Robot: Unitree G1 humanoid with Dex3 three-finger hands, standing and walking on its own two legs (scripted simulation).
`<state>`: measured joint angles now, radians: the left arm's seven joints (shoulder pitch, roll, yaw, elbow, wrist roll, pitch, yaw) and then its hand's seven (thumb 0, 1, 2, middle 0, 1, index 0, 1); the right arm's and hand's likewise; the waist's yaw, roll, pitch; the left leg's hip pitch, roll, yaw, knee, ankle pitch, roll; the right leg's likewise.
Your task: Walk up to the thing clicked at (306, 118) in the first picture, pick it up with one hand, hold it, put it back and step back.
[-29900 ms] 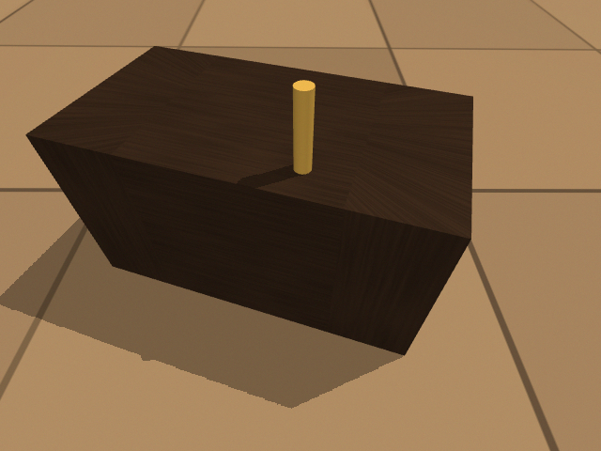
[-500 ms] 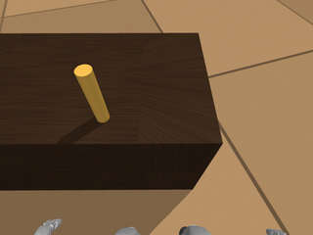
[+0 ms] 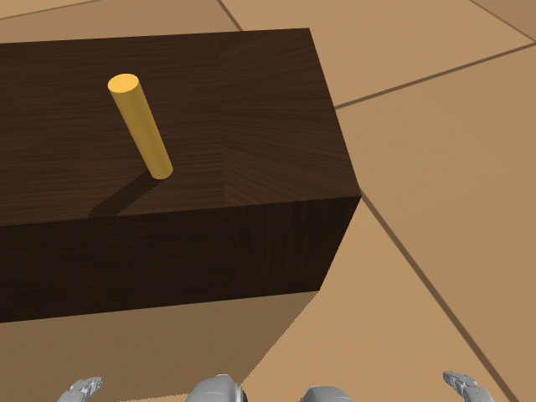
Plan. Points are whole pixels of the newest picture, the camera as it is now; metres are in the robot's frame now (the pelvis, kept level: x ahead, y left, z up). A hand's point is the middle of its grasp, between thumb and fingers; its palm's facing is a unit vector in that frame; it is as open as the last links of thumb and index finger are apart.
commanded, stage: step back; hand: left
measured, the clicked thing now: (145, 133) +0.57 +0.25 +0.01
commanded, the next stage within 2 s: none
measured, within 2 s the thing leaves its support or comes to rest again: neither
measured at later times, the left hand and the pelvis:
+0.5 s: hand out of the picture -0.02 +0.27 -0.14, palm faces +0.07 -0.93 -0.35, open 7.4 cm; pelvis -0.13 +0.00 +0.01, yaw +6 degrees
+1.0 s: hand out of the picture -0.22 +0.21 -0.12, palm faces +0.03 -0.90 -0.43, open 7.4 cm; pelvis -0.28 -0.07 +0.01, yaw +1 degrees
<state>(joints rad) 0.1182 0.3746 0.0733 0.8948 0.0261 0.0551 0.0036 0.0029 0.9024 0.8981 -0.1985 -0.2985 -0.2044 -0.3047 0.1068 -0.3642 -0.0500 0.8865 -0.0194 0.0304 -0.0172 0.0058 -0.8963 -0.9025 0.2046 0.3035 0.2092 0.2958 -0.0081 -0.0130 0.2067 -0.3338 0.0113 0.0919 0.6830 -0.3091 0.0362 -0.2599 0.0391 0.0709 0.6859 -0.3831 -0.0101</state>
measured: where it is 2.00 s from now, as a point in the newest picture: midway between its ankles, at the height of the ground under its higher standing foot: outside the picture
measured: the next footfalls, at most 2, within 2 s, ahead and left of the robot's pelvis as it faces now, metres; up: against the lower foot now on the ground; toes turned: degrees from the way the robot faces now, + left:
left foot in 0.40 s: -0.10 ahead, +0.11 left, +0.00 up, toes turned +3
right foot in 0.82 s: -0.22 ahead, -0.17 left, +0.00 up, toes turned +4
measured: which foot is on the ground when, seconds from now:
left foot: down 0.00-0.04, up 0.06-0.38, down 0.40-0.84, up 0.86-1.00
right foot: down 0.00-0.44, up 0.46-0.80, down 0.82-1.00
